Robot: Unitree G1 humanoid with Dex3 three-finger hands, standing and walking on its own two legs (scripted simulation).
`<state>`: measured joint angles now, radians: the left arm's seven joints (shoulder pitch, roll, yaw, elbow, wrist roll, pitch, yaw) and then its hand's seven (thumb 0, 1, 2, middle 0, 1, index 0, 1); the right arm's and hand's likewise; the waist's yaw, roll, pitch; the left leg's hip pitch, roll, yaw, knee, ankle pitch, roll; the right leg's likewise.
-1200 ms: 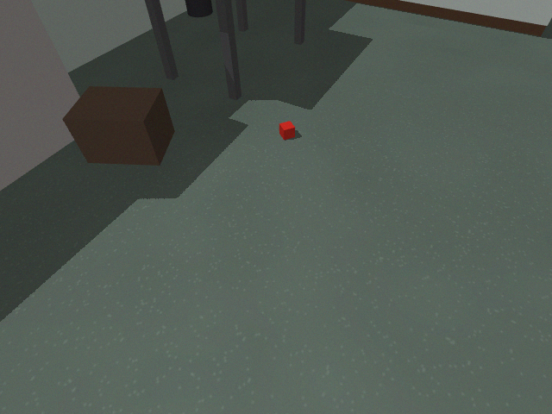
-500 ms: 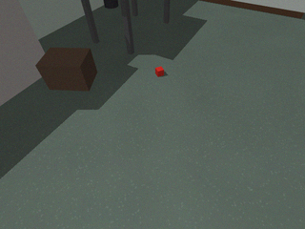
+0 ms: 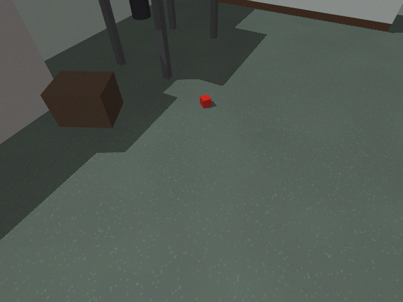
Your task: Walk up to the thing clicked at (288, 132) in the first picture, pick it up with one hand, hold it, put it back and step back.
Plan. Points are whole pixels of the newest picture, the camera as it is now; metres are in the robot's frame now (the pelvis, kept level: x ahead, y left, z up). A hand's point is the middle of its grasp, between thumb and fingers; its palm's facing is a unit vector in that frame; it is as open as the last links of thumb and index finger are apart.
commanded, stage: walk up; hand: left
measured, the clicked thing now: (205, 101) +1.68 +0.02 -0.75
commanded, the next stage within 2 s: none
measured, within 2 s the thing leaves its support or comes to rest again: neither
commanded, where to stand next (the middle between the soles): +1.28 -0.17 m, yaw -8 degrees
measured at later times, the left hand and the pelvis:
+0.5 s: hand (139, 280) +0.21 +0.17 -0.14, palm faces -0.05 -0.93 -0.37, open 7.4 cm; pelvis +0.16 -0.10 -0.01, yaw -6 degrees
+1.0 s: hand (158, 158) +0.57 +0.17 -0.14, palm faces -0.19 -0.91 -0.36, open 7.4 cm; pelvis +0.44 -0.09 -0.01, yaw -8 degrees
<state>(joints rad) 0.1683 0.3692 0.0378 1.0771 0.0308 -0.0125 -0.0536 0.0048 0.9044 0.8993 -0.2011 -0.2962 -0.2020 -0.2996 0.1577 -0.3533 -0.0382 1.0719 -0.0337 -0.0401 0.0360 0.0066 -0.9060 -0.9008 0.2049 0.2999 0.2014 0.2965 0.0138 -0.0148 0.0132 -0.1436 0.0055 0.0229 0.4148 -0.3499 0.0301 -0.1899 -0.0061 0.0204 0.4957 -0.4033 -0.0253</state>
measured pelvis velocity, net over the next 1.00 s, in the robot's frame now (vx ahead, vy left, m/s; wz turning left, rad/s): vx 0.44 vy -0.09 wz -0.14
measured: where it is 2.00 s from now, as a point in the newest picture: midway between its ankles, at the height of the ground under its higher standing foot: (233, 184)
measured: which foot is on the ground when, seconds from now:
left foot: down 0.00-0.26, up 0.28-0.68, down 0.70-1.00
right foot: up 0.00-0.22, down 0.24-0.72, up 0.74-1.00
